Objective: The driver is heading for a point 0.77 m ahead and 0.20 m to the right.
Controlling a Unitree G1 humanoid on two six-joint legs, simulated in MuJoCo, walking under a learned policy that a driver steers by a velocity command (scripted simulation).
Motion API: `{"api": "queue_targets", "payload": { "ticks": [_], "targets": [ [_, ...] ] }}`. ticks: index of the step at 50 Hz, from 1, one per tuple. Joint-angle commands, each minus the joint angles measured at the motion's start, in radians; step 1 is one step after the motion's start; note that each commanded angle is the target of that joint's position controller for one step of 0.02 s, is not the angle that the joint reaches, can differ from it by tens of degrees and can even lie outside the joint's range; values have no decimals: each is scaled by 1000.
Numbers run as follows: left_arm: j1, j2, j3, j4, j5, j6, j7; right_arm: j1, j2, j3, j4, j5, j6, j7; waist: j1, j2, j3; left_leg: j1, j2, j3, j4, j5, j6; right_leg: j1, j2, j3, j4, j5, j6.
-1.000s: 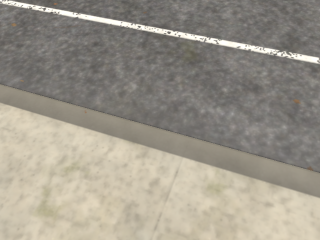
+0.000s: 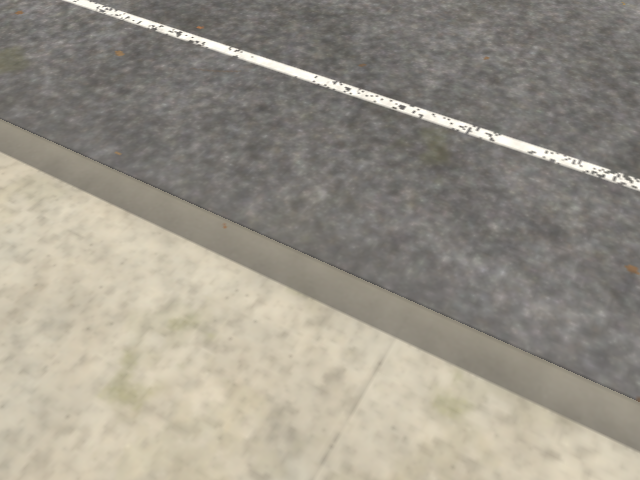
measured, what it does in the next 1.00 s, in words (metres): stands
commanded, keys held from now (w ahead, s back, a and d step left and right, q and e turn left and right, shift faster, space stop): shift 1.00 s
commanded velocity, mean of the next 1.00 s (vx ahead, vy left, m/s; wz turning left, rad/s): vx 0.00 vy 0.00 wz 0.00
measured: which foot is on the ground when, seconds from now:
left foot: down 0.00-1.00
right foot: down 0.00-1.00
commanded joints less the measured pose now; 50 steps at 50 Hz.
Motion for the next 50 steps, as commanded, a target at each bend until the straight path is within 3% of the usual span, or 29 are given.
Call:
{"api": "queue_targets", "payload": {
  "ticks": [1,25,50],
  "targets": [
    [17,107,25,-22,1,-12,3,-1,-98,-20,-22,1,-13,-4,10,5,6,-7,90,-112,-87,-42,32,-45,-108,129,-120,-65,-43],
    [104,44,10,175,0,-25,14,34,-40,-6,175,6,-18,-16,9,3,20,21,103,-99,-99,18,36,-30,-100,114,-121,15,-35],
    [144,-13,3,262,0,-28,26,74,18,4,256,7,-17,-27,9,-1,41,34,103,-81,-83,59,29,-13,-100,109,-116,57,-33]
  ]
}}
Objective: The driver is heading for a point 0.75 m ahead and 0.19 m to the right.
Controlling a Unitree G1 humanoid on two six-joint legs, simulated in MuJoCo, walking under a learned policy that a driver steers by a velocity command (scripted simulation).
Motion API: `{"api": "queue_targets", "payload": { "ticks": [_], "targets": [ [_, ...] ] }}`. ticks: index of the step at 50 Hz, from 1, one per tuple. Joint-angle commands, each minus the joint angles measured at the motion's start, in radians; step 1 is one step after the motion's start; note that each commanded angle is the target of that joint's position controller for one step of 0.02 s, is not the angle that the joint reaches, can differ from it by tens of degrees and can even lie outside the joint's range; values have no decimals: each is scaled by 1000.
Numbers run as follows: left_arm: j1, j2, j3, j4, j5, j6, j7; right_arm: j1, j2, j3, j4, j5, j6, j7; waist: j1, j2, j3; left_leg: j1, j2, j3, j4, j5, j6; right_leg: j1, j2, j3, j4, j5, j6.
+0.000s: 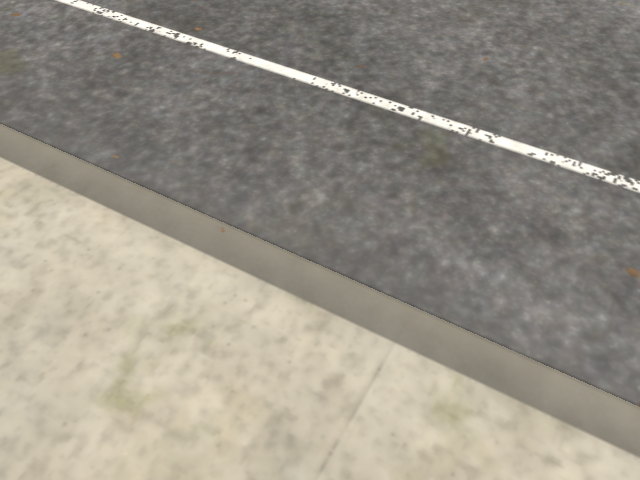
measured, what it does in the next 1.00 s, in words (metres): walks ahead, turning right: right foot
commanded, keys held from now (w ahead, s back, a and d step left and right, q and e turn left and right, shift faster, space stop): shift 0.04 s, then w+shift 0.40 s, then w+e+shift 0.56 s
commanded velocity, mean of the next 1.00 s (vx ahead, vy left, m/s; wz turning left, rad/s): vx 0.73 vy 0.00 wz -0.35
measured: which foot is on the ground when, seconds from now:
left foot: down 0.00-0.82, up 0.84-1.00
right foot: down 0.00-0.34, up 0.36-0.80, down 0.82-1.00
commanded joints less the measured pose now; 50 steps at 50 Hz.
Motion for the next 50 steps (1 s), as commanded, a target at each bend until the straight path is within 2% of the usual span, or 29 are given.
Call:
{"api": "queue_targets", "payload": {
  "ticks": [1,2,3,5,6,7,8,10,12,14,16,17,18,19,20,21,22,27,33,35,37,39,40,41,42,43,45,48,50],
  "targets": [
    [72,73,11,-4,0,-4,3,63,-74,-10,-4,0,-3,-3,0,-2,42,-2,96,-85,-61,76,33,-48,-106,97,-87,67,-30],
    [73,72,11,-2,0,-4,3,65,-72,-10,-3,0,-3,-3,0,-2,43,-2,96,-84,-60,77,33,-48,-106,97,-87,67,-30],
    [94,77,14,3,2,-2,2,81,-69,-10,0,-2,-2,-2,4,-10,2,4,72,-71,-57,-84,39,-36,-92,99,-105,-117,-37],
    [129,152,44,-11,7,12,-8,46,-119,-31,-38,-17,9,11,32,-58,74,-171,15,-48,57,-520,74,-70,-107,192,-128,-616,-103],
    [177,166,54,-6,6,13,-11,-18,-88,-26,-81,-25,5,22,64,-119,122,-283,1,-5,154,-496,66,-35,-186,315,-198,-728,-150],
    [186,171,63,-3,1,9,-9,-100,-42,-16,-130,-23,-6,33,77,-192,169,-367,-2,92,307,-268,44,-13,-297,437,-301,-708,-194],
    [180,167,70,-7,8,0,-11,-150,-71,-25,-158,-30,-19,39,83,-163,176,-413,49,84,420,-202,33,-23,-362,496,-351,-608,-220],
    [97,174,79,-45,12,-28,-17,-114,-91,-39,-168,-31,-45,58,21,-78,100,-404,87,56,466,-154,27,3,-340,423,-331,-432,-200],
    [9,180,86,-81,-3,-49,-18,-62,-87,-47,-172,-15,-59,69,-32,-104,59,-227,73,84,340,-143,37,-86,-257,271,-319,-339,-149],
    [-29,193,94,-94,-9,-55,-20,4,-77,-54,-168,-4,-57,67,-68,-146,70,-23,32,154,192,-175,47,-217,-212,184,-281,-366,-149],
    [-59,178,98,-109,-3,-51,-24,172,-73,-63,-112,-2,-59,50,-135,-41,91,240,-16,225,46,-125,47,-405,-169,133,-95,-420,-158],
    [-88,135,86,-133,11,-61,-30,304,-105,-75,-74,-13,-75,39,-184,109,48,413,78,71,-10,-222,58,-537,-99,58,184,-329,-140],
    [-140,27,58,-202,10,-78,-41,399,-198,-87,-76,-37,-89,31,-194,352,-10,466,369,-427,-211,-605,120,-703,8,-47,583,-284,-101],
    [-139,52,61,-231,21,-85,-58,321,-203,-85,-85,-39,-82,29,-123,282,42,359,462,-706,-322,-775,201,-826,-13,46,734,-184,-122],
    [-191,99,69,-247,26,-87,-73,188,-187,-80,-131,-31,-85,33,-67,122,106,273,449,-617,-305,-710,199,-852,-93,59,791,-53,-116],
    [-191,121,74,-240,28,-90,-87,136,-179,-78,-154,-23,-97,42,-43,40,75,231,384,-485,-290,-579,179,-793,-122,64,767,31,-98],
    [-163,122,78,-228,33,-88,-96,122,-174,-75,-162,-19,-105,44,-19,30,38,210,338,-393,-306,-491,161,-729,-134,50,735,57,-77],
    [-237,95,73,-247,5,-39,-105,234,-128,-63,-125,-18,-136,35,-31,46,111,197,240,-47,-359,-139,83,-766,-71,36,717,167,-56],
    [-454,76,45,-349,11,-43,-118,278,-100,-43,-116,-15,-155,22,-54,54,170,213,219,208,-412,327,38,-657,-59,-147,409,273,-90],
    [-438,82,39,-368,8,-43,-114,264,-152,-46,-118,-13,-160,12,-23,93,127,252,246,286,-315,845,14,-509,-19,-215,330,249,-138],
    [-357,135,51,-357,11,-39,-101,287,-200,-59,-111,-21,-141,-13,35,141,47,381,266,316,-108,1304,-5,-420,67,-275,306,160,-181],
    [-28,221,85,-277,5,-37,-96,235,-269,-85,-143,-34,-110,-24,188,183,-122,356,297,297,327,1429,12,-112,123,-251,293,49,-225],
    [182,267,114,-221,6,-38,-87,175,-295,-96,-167,-31,-104,-13,288,167,-198,199,289,282,639,1252,29,151,98,-152,192,17,-259],
    [162,290,133,-208,-4,-32,-72,122,-203,-80,-190,-40,-113,14,232,25,-174,-118,153,249,959,290,49,324,-34,60,201,-148,-290],
    [74,367,148,-231,21,-18,-75,94,-114,-61,-309,-6,-137,37,111,-228,-200,-580,-32,110,1270,-276,1,523,-240,672,8,-272,-482],
    [87,340,145,-229,13,-20,-72,-24,-172,-59,-361,-7,-161,38,134,-61,-171,-688,30,-38,1247,-166,33,497,-266,784,-147,-299,-448],
    [49,247,124,-216,19,-35,-59,-46,-179,-56,-372,-17,-173,44,44,122,-19,-621,114,-38,1062,-83,34,234,-229,626,-220,-164,-363],
    [7,210,96,-234,-9,-73,-39,-28,-144,-42,-391,-69,-109,55,-51,117,41,-513,171,-18,940,-131,-34,-33,-110,428,-219,26,-326],
    [27,241,95,-246,-20,-94,-40,-153,-142,-28,-462,-72,-88,63,-37,74,98,-495,180,41,782,-95,-70,-182,-55,365,-263,107,-319]
  ]
}}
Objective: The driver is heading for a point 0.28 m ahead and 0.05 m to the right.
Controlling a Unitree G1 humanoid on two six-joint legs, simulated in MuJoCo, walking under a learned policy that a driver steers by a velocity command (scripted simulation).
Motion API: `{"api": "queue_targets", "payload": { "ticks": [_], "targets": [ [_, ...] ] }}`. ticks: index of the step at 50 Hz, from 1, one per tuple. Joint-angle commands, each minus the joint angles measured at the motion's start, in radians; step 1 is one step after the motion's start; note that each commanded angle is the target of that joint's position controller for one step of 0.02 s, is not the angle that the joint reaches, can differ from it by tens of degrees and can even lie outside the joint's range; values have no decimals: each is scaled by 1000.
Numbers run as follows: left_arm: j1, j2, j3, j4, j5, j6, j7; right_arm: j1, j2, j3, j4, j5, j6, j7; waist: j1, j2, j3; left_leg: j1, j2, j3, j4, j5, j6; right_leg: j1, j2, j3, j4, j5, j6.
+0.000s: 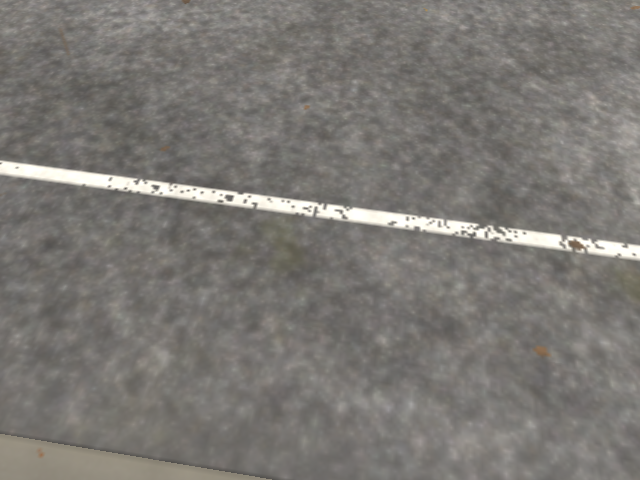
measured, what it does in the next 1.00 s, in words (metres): walks ahead: left foot, then right foot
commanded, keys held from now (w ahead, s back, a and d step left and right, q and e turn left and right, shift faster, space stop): w+e+shift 0.02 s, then e+shift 0.04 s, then shift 0.94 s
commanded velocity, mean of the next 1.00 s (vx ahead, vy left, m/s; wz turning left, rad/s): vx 0.25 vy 0.00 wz -0.27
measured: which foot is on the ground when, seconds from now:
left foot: up 0.00-0.20, down 0.22-1.00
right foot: down 0.00-0.22, up 0.24-0.60, down 0.62-1.00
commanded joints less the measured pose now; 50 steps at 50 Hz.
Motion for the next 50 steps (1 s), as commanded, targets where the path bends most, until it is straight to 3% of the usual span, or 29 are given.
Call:
{"api": "queue_targets", "payload": {
  "ticks": [1,2,4,6,8,9,10,11,12,13,14,15,17,18,19,23,25,29,30,31,32,33,34,36,39,41,43,46,50],
  "targets": [
    [-51,117,11,-105,-13,-53,9,-71,-96,-4,-115,-9,25,13,-48,65,120,-35,-1,116,-200,86,-50,-223,-249,347,-295,249,-123],
    [-25,118,11,-103,-12,-52,10,-126,-94,2,-141,-1,22,15,-31,55,141,6,-24,138,-317,175,-55,-245,-226,317,-267,460,-94],
    [51,130,18,-85,-17,-39,9,-158,-65,20,-156,9,10,19,19,16,96,112,-103,188,-537,366,-22,-186,-182,247,-173,822,0],
    [121,123,15,-64,-26,-32,9,-169,-59,27,-158,27,2,14,71,-37,25,229,-183,220,-683,494,22,-85,-180,229,-121,976,73],
    [119,129,16,-67,-21,-38,22,-90,-116,10,-143,30,1,-10,37,-106,-43,377,-230,186,-780,540,44,9,-195,271,16,1059,130],
    [80,157,23,-79,-15,-43,29,10,-166,-8,-119,29,-4,-22,-31,-114,-89,471,-218,150,-816,562,52,43,-208,287,160,1047,153],
    [-8,183,31,-108,-20,-46,33,188,-206,-24,-63,24,-16,-29,-145,-87,-147,617,-167,122,-916,698,65,35,-187,261,381,953,174],
    [-47,136,23,-142,-29,-46,38,334,-259,-41,-10,12,-26,-32,-203,8,-224,802,0,25,-875,1072,100,-71,-111,172,709,406,195],
    [107,39,4,-182,-75,-36,53,356,-270,-40,-27,-1,-22,-18,-99,214,-441,1116,375,-298,-622,1798,269,-324,-27,108,1074,-405,228],
    [157,92,2,-169,-71,-26,61,329,-228,-46,-43,24,-16,4,-107,151,-588,1169,416,-403,-643,1595,362,-436,-91,200,1174,-328,207],
    [79,110,0,-165,-39,-16,53,231,-158,-36,-76,35,-9,1,-103,88,-506,1028,332,-341,-736,1273,339,-460,-151,170,1113,-229,206],
    [11,92,-4,-176,-9,-8,38,179,-90,-16,-62,34,-6,-6,-80,26,-344,861,244,-242,-802,1038,295,-493,-179,137,1013,-207,206],
    [-61,56,-11,-200,35,20,5,210,-90,-7,-18,41,-4,-22,-63,0,-169,581,158,-134,-905,996,260,-422,-197,105,891,-177,204],
    [-10,21,-19,-210,37,37,-4,206,-127,-16,-1,45,-6,-21,-21,80,-156,504,186,-122,-922,1017,294,-393,-201,107,853,-176,213],
    [-8,16,-23,-213,40,47,-5,196,-136,-20,6,45,-6,-16,-8,81,-144,443,175,-92,-939,1033,297,-369,-202,97,812,-165,216],
    [-41,5,-41,-230,25,55,-13,109,-151,-23,9,39,5,4,44,140,-171,300,62,102,-977,907,214,-197,-219,30,472,47,201],
    [-99,12,-49,-237,21,59,-14,125,-159,-28,23,48,14,14,19,164,-164,294,53,112,-984,769,196,-136,-226,8,367,126,202],
    [-155,19,-55,-243,31,46,-4,161,-172,-35,44,57,49,13,0,131,-105,279,56,67,-920,386,152,-34,-230,-9,125,168,181],
    [-165,23,-57,-244,37,34,-1,191,-156,-31,51,50,60,7,-13,100,-86,269,33,56,-888,266,115,-7,-247,19,39,174,170],
    [-160,60,-54,-254,44,22,6,248,-125,-25,51,37,69,2,-35,-7,-94,254,-11,81,-811,99,66,34,-378,161,-36,302,155],
    [-178,111,-50,-275,38,23,16,358,-72,-15,50,37,78,-4,-102,-174,-106,226,-106,147,-703,-189,26,49,-563,345,-69,503,93],
    [-197,87,-52,-272,15,31,29,347,-66,-6,76,63,104,-17,-59,-200,-106,299,-122,124,-698,-203,28,-80,-564,359,-140,328,8],
    [-239,64,-57,-272,15,33,33,309,-96,-12,71,64,119,-21,-71,-170,-48,339,-124,115,-711,-153,27,-151,-507,341,-177,182,23],
    [-291,36,-68,-263,16,34,33,273,-100,-15,76,56,126,-21,-94,-156,-51,437,-131,120,-797,4,25,-186,-409,240,-170,85,88],
    [-234,22,-65,-230,-1,30,33,274,-108,-13,100,48,114,-21,-76,-92,-44,483,-81,79,-871,96,12,-184,-360,205,-171,-51,138],
    [-210,24,-58,-210,1,31,29,266,-114,-15,119,50,105,-21,-58,-28,10,422,-65,63,-888,79,13,-161,-340,186,-158,-29,144],
    [-188,25,-53,-185,5,26,30,252,-102,-16,131,54,101,-24,-52,0,5,412,-61,57,-903,99,16,-116,-335,171,-123,80,136],
    [-179,23,-48,-160,4,18,31,242,-99,-18,148,56,97,-31,-49,4,-41,431,-56,53,-910,129,23,-59,-330,148,-80,223,129],
    [-162,20,-43,-118,2,22,35,234,-95,-20,176,55,101,-36,-45,9,-32,441,-51,48,-919,137,31,-50,-323,134,-72,243,132]
  ]
}}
